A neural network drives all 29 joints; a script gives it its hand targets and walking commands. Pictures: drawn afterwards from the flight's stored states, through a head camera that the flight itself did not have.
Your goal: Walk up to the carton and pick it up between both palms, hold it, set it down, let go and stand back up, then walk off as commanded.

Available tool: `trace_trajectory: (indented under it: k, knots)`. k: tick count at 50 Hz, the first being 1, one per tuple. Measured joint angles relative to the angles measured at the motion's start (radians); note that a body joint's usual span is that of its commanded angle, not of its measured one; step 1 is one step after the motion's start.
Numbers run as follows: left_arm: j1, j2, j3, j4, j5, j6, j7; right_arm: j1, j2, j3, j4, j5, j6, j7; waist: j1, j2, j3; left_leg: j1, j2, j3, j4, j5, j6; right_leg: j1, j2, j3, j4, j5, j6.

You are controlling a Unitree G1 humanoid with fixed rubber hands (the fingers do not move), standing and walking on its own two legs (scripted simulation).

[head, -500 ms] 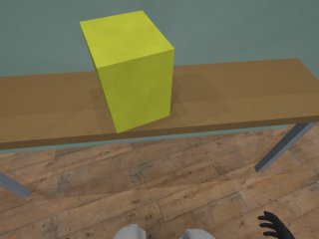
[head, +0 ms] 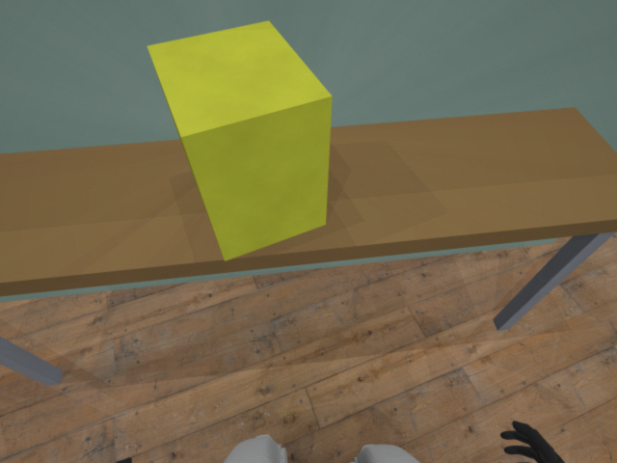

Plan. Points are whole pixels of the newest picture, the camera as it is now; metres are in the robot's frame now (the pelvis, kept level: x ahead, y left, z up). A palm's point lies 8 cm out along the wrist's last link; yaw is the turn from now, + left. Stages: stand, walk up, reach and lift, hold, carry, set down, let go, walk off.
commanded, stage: walk up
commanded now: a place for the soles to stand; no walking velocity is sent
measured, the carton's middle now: (246, 145) +0.60 +0.12 +0.04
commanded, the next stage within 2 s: none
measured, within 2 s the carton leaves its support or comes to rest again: neither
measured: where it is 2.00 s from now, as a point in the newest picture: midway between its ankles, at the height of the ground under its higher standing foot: outside the picture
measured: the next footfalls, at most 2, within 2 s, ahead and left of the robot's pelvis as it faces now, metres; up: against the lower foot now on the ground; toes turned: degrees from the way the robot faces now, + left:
left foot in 0.38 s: +0.09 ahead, +0.19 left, +0.00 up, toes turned +2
right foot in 0.90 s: +0.19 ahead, +0.01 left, +0.00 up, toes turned +3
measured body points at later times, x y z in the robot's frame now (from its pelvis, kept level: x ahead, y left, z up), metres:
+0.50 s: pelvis +0.04 +0.11 -0.02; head +0.07 +0.12 +0.43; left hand +0.09 +0.43 -0.14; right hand +0.15 -0.20 -0.12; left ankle +0.05 +0.19 -0.71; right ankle +0.01 -0.07 -0.66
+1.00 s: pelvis +0.12 +0.11 -0.03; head +0.16 +0.10 +0.42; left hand +0.18 +0.44 -0.13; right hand +0.17 -0.19 -0.15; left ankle +0.06 +0.19 -0.70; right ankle +0.14 +0.01 -0.71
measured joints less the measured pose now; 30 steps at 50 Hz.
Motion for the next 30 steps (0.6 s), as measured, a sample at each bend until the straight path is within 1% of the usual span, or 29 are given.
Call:
trace_trajectory:
  k: [4, 5, 6, 8, 10, 14, 19, 20, 21, 22, 23, 24, 26, 30]
  knots:
    - [0.000, 0.000, 0.000, 0.000, 0.000, -0.002, 0.002, -0.011, 0.000, 0.000, 0.000, 0.000, 0.000, 0.002, 0.000, 0.000, 0.000, 0.000, 0.000, 0.000, 0.000, 0.000, 0.000, 0.000, 0.000, 0.000, 0.000, 0.000, 0.000]
    - [0.002, 0.000, 0.000, 0.000, 0.000, -0.008, 0.008, -0.012, -0.002, 0.000, 0.000, 0.000, 0.002, 0.009, 0.000, 0.000, 0.000, -0.001, -0.002, -0.001, 0.004, -0.009, 0.000, 0.000, -0.001, 0.000, 0.001, -0.002, 0.000]
    - [0.006, 0.001, 0.000, 0.000, 0.000, -0.018, 0.016, -0.014, -0.004, 0.000, 0.001, -0.001, 0.009, 0.017, 0.001, 0.000, 0.000, -0.007, -0.009, -0.008, 0.023, -0.046, 0.000, 0.001, -0.003, 0.001, 0.002, -0.004, 0.000]
    - [0.019, 0.005, 0.000, 0.001, 0.000, -0.032, 0.034, -0.018, -0.010, 0.000, 0.001, -0.009, 0.027, 0.029, 0.001, 0.003, 0.000, -0.034, -0.024, -0.046, 0.101, -0.112, 0.000, 0.001, -0.006, 0.001, 0.000, -0.007, 0.000]
    - [0.033, 0.010, 0.000, 0.001, 0.000, -0.036, 0.049, -0.019, -0.020, 0.000, 0.000, -0.014, 0.037, 0.038, 0.001, 0.011, 0.000, -0.057, -0.028, -0.082, 0.155, -0.122, 0.000, 0.001, -0.007, 0.001, -0.002, -0.010, 0.001]
    - [0.050, 0.020, 0.001, 0.001, 0.000, -0.041, 0.066, -0.016, -0.043, 0.000, 0.000, -0.017, 0.048, 0.046, 0.000, 0.030, 0.000, -0.065, -0.014, -0.135, 0.175, -0.129, 0.000, 0.001, -0.018, 0.000, 0.010, -0.028, 0.019]
    - [0.050, 0.037, 0.004, 0.001, 0.000, -0.051, 0.066, -0.014, -0.059, 0.000, 0.000, -0.017, 0.050, 0.048, 0.000, 0.032, 0.000, -0.064, 0.008, -0.147, 0.172, -0.159, 0.000, 0.001, -0.066, 0.000, 0.072, -0.089, 0.037]
    - [0.050, 0.039, 0.004, 0.001, 0.000, -0.051, 0.063, -0.011, -0.059, 0.000, 0.000, -0.017, 0.047, 0.048, 0.000, 0.026, 0.000, -0.062, -0.002, -0.134, 0.173, -0.122, -0.003, 0.002, -0.084, 0.004, 0.092, -0.106, 0.037]
    - [0.050, 0.042, 0.004, 0.001, 0.000, -0.051, 0.060, -0.007, -0.057, 0.000, -0.001, -0.017, 0.039, 0.049, -0.001, 0.009, 0.000, -0.052, -0.028, -0.118, 0.173, -0.114, -0.005, -0.003, -0.113, 0.012, 0.126, -0.116, 0.037]
    - [0.050, 0.042, 0.004, 0.001, 0.000, -0.051, 0.056, 0.002, -0.056, 0.000, 0.000, -0.017, 0.025, 0.049, -0.001, 0.000, 0.000, -0.039, -0.049, -0.105, 0.173, -0.122, -0.005, -0.019, -0.133, 0.016, 0.193, -0.098, 0.036]
    - [0.050, 0.042, 0.004, 0.001, 0.000, -0.051, 0.053, 0.013, -0.056, 0.000, 0.000, -0.016, 0.015, 0.049, -0.001, 0.003, 0.000, -0.024, -0.060, -0.100, 0.173, -0.134, -0.001, -0.039, -0.129, 0.016, 0.271, -0.100, 0.036]
    - [0.050, 0.042, 0.004, 0.001, 0.000, -0.051, 0.052, 0.026, -0.055, 0.000, 0.000, -0.014, 0.010, 0.049, -0.001, 0.009, 0.000, -0.010, -0.064, -0.097, 0.173, -0.144, 0.006, -0.058, -0.112, 0.015, 0.341, -0.106, 0.036]
    - [0.050, 0.052, 0.004, 0.001, 0.000, -0.051, 0.051, 0.059, -0.051, 0.000, 0.001, -0.009, 0.008, 0.049, -0.001, 0.012, 0.000, 0.018, -0.071, -0.095, 0.168, -0.157, 0.020, -0.087, -0.082, 0.016, 0.430, -0.106, 0.036]
    - [0.050, 0.067, 0.004, 0.000, 0.000, -0.051, 0.033, 0.129, -0.051, 0.000, 0.000, -0.003, 0.004, 0.049, 0.000, 0.007, 0.000, 0.056, -0.101, -0.091, 0.152, -0.169, 0.039, -0.119, -0.076, 0.018, 0.451, -0.107, 0.036]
